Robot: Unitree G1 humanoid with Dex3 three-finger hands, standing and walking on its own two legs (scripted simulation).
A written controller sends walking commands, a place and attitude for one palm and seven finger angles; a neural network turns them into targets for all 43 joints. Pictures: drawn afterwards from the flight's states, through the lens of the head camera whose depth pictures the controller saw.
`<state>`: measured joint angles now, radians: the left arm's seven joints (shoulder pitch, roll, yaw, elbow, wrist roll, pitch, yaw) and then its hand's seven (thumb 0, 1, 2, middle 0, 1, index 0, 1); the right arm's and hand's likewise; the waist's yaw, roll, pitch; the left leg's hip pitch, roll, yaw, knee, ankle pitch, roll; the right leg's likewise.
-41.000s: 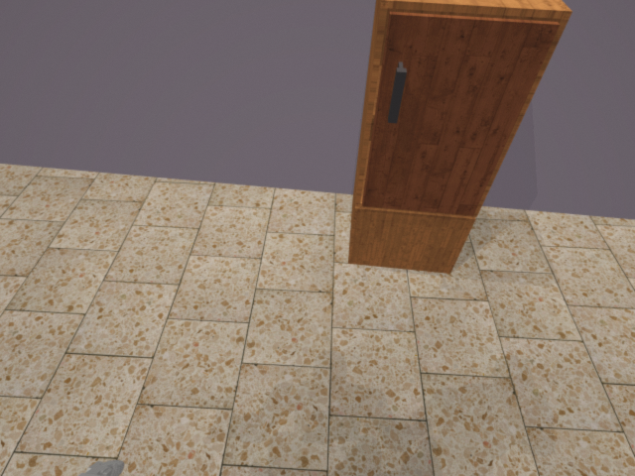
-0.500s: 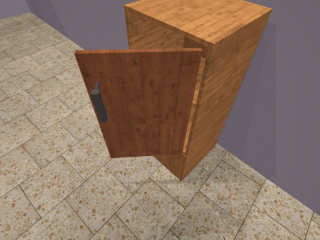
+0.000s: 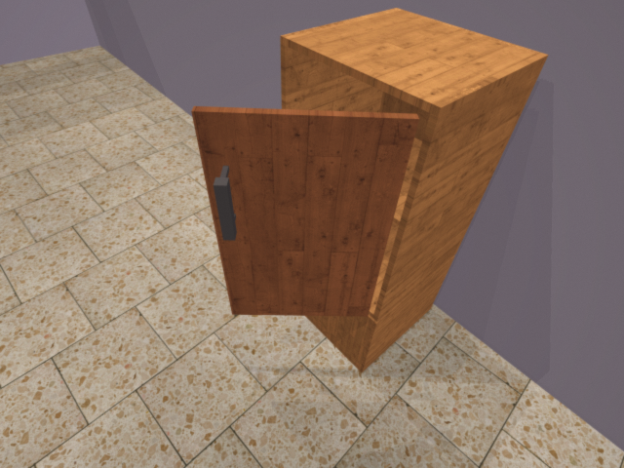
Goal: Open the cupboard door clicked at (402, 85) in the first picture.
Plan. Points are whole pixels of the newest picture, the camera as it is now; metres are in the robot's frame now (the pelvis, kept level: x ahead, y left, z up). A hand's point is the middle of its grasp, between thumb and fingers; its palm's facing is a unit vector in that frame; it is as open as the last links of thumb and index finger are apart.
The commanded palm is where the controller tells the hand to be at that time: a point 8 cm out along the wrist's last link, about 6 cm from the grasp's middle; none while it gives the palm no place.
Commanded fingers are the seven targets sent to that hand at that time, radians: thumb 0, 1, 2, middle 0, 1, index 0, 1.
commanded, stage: come to a stop and stand still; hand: left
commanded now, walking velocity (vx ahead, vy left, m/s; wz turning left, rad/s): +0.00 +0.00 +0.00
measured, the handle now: (227, 203) +0.56 +0.19 +0.01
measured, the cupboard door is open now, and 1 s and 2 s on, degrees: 49 49 49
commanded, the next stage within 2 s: look again from close up in 0.34 s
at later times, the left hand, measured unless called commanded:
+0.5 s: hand out of the picture -0.04 +0.17 -0.17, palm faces +0.03 -0.99 -0.17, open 7.4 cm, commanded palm none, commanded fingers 0.00 0.90 0.90 -0.20 -0.30 -0.20 -0.30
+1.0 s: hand out of the picture -0.04 +0.17 -0.17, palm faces +0.04 -0.99 -0.15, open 7.4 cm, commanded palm none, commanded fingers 0.00 0.90 0.90 -0.20 -0.30 -0.20 -0.30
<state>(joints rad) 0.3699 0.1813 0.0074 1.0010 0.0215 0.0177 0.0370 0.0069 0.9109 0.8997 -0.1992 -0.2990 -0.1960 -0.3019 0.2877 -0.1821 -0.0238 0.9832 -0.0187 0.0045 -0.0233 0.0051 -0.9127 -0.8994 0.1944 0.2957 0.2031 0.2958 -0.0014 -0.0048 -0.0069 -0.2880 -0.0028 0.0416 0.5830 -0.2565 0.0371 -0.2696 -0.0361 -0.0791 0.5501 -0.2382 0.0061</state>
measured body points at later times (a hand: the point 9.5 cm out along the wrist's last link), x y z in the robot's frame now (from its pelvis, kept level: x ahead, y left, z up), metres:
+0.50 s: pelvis -0.02 +0.01 +0.01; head -0.03 +0.02 +0.46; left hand -0.04 +0.23 -0.16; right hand -0.02 -0.21 -0.15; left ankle +0.04 +0.09 -0.73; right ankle +0.04 -0.13 -0.73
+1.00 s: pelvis -0.02 +0.02 +0.01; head -0.02 +0.03 +0.46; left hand -0.05 +0.22 -0.16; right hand -0.03 -0.19 -0.15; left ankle +0.04 +0.09 -0.73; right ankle +0.04 -0.13 -0.73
